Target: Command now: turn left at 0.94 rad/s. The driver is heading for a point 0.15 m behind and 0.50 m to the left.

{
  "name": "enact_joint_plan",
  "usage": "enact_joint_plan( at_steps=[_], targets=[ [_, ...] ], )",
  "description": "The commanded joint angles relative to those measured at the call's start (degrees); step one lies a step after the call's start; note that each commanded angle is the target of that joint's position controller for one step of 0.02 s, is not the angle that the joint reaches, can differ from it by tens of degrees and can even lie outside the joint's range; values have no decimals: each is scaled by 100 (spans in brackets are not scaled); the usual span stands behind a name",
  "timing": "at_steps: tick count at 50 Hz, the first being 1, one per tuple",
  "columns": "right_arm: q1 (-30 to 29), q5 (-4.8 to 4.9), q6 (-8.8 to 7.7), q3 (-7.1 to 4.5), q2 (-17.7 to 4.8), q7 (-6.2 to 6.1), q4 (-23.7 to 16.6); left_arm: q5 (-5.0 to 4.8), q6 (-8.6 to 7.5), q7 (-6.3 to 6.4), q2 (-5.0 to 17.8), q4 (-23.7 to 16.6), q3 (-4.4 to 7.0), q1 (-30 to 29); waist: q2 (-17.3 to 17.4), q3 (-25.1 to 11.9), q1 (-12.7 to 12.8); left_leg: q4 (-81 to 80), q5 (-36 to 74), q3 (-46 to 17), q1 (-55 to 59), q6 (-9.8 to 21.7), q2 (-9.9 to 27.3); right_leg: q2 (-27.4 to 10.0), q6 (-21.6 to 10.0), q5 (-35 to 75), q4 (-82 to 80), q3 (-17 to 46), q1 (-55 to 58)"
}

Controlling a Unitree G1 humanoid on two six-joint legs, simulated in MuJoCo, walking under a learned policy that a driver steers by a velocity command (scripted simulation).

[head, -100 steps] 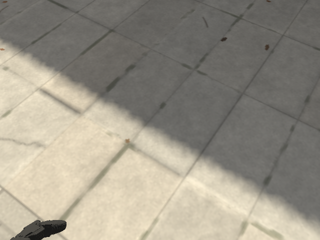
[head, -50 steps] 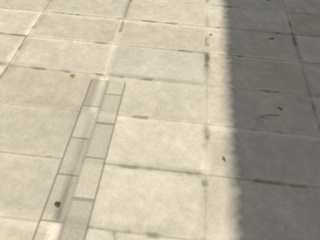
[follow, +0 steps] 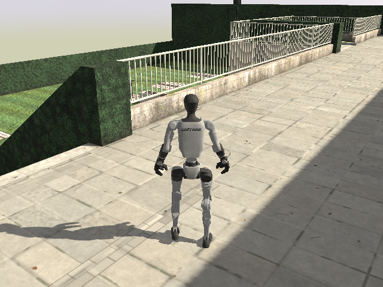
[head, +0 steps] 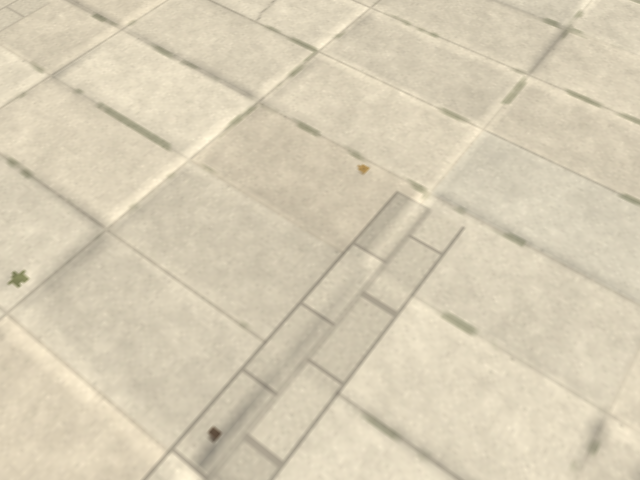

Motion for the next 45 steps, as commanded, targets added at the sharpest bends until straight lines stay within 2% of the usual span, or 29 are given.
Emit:
enact_joint_plan(
  at_steps=[1, 3, 4, 5, 6, 7, 8, 9, 10, 11, 12, 13, 15, 18, 21, 24, 26, 27, 28, 29, 30, 31, 32, 33, 34, 36, 40, 42, 45],
  targets=[
    [-207, 8, 7, -135, -451, 93, -604, -133, -112, -99, 1175, -303, 389, -91, -1056, -857, 108, -754, 56, 417, 324, 216, -118, -1427, -1015, 2486, -310, 511, 859],
    [-38, 21, 75, -214, -516, 143, -599, -249, -149, -144, 1176, -265, 430, -155, -1026, -903, -87, -1562, 305, 497, 878, 492, -202, -1483, -750, 2398, 131, 332, 805],
    [300, 15, 81, -293, -607, 114, -486, -294, -160, -165, 1043, -205, 413, -112, -811, -1005, -286, -2159, 833, 478, 1588, 706, -336, -1332, -470, 2232, 721, 73, 471],
    [900, 5, 62, -485, -1074, 3, -329, -209, -193, -214, 833, -121, 364, 180, 36, -1218, -512, -2646, 2424, -222, 2943, 1076, -159, -881, -21, 1405, 1944, -232, -552],
    [1021, -10, 31, -659, -1969, -125, -400, 136, -224, -247, 399, -528, 200, 70, 2058, -1241, -225, -2361, 5098, -2585, 4117, 2034, 1301, 7, 553, -2505, 3839, -314, -2782],
    [852, -250, -175, -557, -1706, -51, -571, 146, -248, -186, 536, -665, 220, -383, 1438, -2000, -551, -2590, 4390, -3286, 3740, 2805, 1767, 244, 552, -2742, 4738, 1087, -3145],
    [652, -231, -313, -475, -1456, -16, -526, -1, -236, -138, 768, -707, 277, -703, 850, -1738, -550, -2758, 3753, -2747, 3534, 2573, 1451, 153, 413, -2268, 4884, 1349, -3198],
    [644, -17, -394, -429, -1241, -57, -381, -71, -286, -130, 758, -658, 297, -545, 581, -1526, -379, -2986, 1527, -2519, 3324, 2205, 1045, 29, 223, -1600, 4455, 1506, -3246],
    [535, 123, -411, -332, -1010, -70, -384, -67, -332, -122, 874, -576, 344, -496, 385, -1308, -335, -3296, -448, -2632, 3051, 2026, 926, -29, 141, -1188, 4063, 1541, -3220],
    [334, 123, -426, -265, -959, -85, -436, -67, -369, -138, 933, -579, 381, -477, 549, -1085, -233, -3564, -1474, -2766, 2659, 1995, 818, 61, 123, -841, 3749, 1536, -3044],
    [224, 50, -452, -228, -956, -108, -499, -74, -419, -178, 932, -576, 389, -473, 749, -949, -181, -3758, -1859, -2854, 2436, 1986, 728, 193, 127, -572, 3580, 1506, -2911],
    [197, -3, -489, -214, -964, -137, -506, -97, -483, -209, 899, -565, 389, -464, 815, -864, -150, -3844, -1836, -2841, 2336, 1968, 661, 280, 139, -386, 3282, 1505, -2816],
    [347, -30, -555, -206, -991, -194, -437, -102, -601, -235, 802, -549, 365, -572, 743, -741, -203, -3845, -1504, -2757, 2232, 1916, 530, 430, 188, -96, 2597, 1514, -2643],
    [510, -5, -586, -201, -1048, -240, -348, -131, -708, -285, 639, -580, 309, -724, 879, -584, -259, -3724, -1215, -2675, 1904, 1868, 309, 639, 322, 149, 1828, 1521, -2224],
    [517, 49, -584, -171, -1011, -228, -376, -185, -780, -322, 541, -718, 255, -953, 921, -391, -312, -3500, -1082, -2794, 1416, 1814, 171, 750, 410, 151, 1290, 1538, -1749],
    [419, 92, -569, -118, -912, -185, -465, -276, -845, -329, 620, -803, 280, -857, 944, -379, -235, -3244, -1259, -3206, 982, 1732, 138, 748, 376, 116, 937, 1598, -936],
    [244, 96, -559, -39, -718, -166, -561, -345, -884, -307, 739, -703, 362, -344, 860, -445, 55, -2833, -1485, -3290, 586, 1580, 33, 622, 225, 295, 548, 1573, -40],
    [195, 75, -568, 47, -484, -148, -602, -335, -894, -284, 810, -558, 425, 184, 694, -600, 302, -2310, -1620, -3092, 95, 1401, -162, 481, 125, 309, 384, 1526, 830],
    [327, 22, -584, 169, -99, -107, -578, -233, -910, -259, 976, -419, 488, 1001, 160, -1095, 611, -873, -1993, -2482, -633, 1134, -597, -155, -104, -213, 324, 2122, 2108],
    [423, 114, -656, 304, 279, -90, -900, 49, -908, -272, 1395, -444, 519, 1599, -1183, -1555, 592, 1051, -1966, -1614, -1828, 935, -1086, -1553, -707, -2600, -550, 4500, 2970],
    [467, 287, -703, 233, -177, -94, -1011, 57, -901, -334, 1450, -483, 541, 1159, -1569, -1010, 321, 1996, -1158, -1255, -2753, 817, -466, -2081, -997, -3910, -1061, 5722, 2494],
    [217, 184, -664, 136, -570, -98, -901, -63, -866, -300, 1114, -553, 453, 957, -1219, -507, 395, 2439, -689, -1012, -2955, 747, -185, -1926, -919, -3604, -1028, 5119, 2104],
    [205, 45, -632, 86, -636, -90, -789, -107, -811, -246, 909, -513, 375, 1010, -832, -320, 384, 2680, -361, -880, -2897, 714, -62, -1625, -755, -2948, -959, 4304, 1840],
    [196, 3, -620, 88, -549, -70, -744, -92, -762, -207, 795, -478, 317, 994, -675, -203, 319, 2747, -97, -816, -2755, 700, 78, -1345, -636, -2306, -991, 3622, 1540],
    [106, 47, -602, 103, -432, -26, -763, -66, -740, -177, 701, -407, 264, 999, -724, -6, 273, 2788, 116, -749, -2695, 692, 236, -1169, -571, -1800, -1098, 3071, 1265],
    [38, 101, -589, 134, -287, 15, -762, -34, -771, -150, 632, -262, 225, 1148, -745, 30, 273, 2918, 574, -619, -2605, 672, 362, -985, -512, -1105, -1268, 2300, 1076],
    [-192, 125, -558, 159, -162, 64, -757, 69, -774, -132, 516, -41, 160, 1219, -565, 294, 195, 2540, 1373, -527, -2666, 542, 340, -789, -503, 85, -1460, 1048, 919],
    [-489, 106, -572, 178, -139, 126, -785, 103, -766, -120, 552, 62, 147, 1327, -456, 470, 256, 1953, 1726, -226, -2567, 561, 289, -762, -488, 559, -1598, 577, 948],
    [-1036, 114, -640, 262, 20, 312, -862, 59, -706, -99, 761, 247, 165, 1605, -206, 707, 400, 712, 1894, 313, -2273, 816, 184, -804, -330, 1602, -1651, 6, 1333]
  ],
)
